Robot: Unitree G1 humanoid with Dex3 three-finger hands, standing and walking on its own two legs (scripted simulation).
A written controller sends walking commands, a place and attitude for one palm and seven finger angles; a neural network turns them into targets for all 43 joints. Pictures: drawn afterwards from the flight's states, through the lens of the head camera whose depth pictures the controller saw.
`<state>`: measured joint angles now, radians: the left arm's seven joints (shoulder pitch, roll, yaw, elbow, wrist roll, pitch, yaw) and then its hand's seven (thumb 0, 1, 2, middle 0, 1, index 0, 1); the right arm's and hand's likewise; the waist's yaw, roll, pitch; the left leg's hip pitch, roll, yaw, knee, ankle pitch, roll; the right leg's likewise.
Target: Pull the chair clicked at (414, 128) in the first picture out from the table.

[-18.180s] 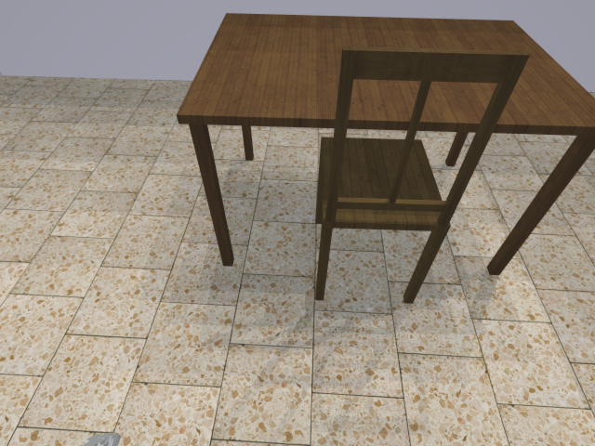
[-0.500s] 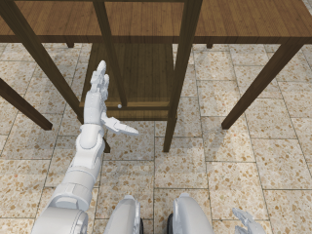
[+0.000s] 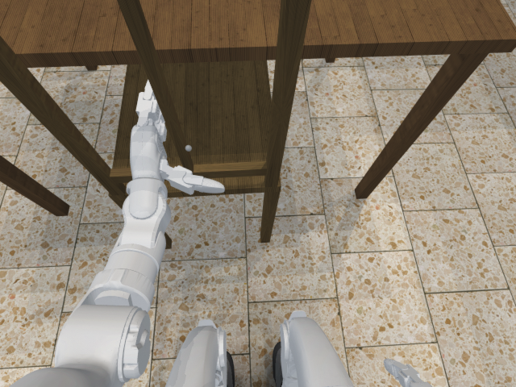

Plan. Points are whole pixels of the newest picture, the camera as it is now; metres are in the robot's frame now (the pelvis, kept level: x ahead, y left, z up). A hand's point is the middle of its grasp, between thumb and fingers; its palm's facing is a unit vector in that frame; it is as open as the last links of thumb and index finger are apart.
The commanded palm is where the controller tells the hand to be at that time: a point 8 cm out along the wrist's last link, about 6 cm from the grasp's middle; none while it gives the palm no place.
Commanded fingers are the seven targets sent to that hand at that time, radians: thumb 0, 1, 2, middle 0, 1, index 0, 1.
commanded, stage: push the fingers through the gap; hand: left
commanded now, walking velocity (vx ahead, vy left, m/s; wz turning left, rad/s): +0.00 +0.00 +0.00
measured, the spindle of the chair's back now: (167, 109) +0.51 +0.11 +0.07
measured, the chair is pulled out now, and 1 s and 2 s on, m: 0.00 0.00 0.03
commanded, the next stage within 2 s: hook a spindle and tug to test in 0.44 s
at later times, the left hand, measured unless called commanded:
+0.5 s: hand (185, 142) +0.48 +0.09 +0.02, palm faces +0.00 -1.00 -0.04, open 16.9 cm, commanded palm +0.46 +0.14 +0.03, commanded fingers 0.00 -0.50 0.30 -0.06 -0.08 -0.06 -0.08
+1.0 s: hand (190, 143) +0.48 +0.08 +0.03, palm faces +0.00 -1.00 -0.05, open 14.0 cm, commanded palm +0.45 +0.13 +0.03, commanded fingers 0.00 0.00 0.52 -0.48 -1.40 -0.48 -1.40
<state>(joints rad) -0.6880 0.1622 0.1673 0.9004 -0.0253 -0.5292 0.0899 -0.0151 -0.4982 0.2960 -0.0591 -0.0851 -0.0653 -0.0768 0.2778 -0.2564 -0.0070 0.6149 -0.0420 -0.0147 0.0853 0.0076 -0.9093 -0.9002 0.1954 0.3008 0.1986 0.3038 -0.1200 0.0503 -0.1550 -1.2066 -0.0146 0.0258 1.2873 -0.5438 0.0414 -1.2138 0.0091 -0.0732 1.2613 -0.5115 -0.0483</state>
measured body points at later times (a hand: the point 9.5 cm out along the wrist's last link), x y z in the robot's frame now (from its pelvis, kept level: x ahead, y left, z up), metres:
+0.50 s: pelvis +0.00 +0.00 +0.00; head +0.16 +0.00 +0.42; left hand +0.48 +0.14 +0.03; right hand +0.06 -0.26 -0.13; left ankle +0.03 +0.10 -0.62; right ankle +0.04 -0.10 -0.62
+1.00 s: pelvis +0.00 +0.00 +0.00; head +0.15 +0.00 +0.42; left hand +0.47 +0.14 +0.03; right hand +0.06 -0.25 -0.13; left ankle +0.03 +0.10 -0.62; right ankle +0.04 -0.10 -0.62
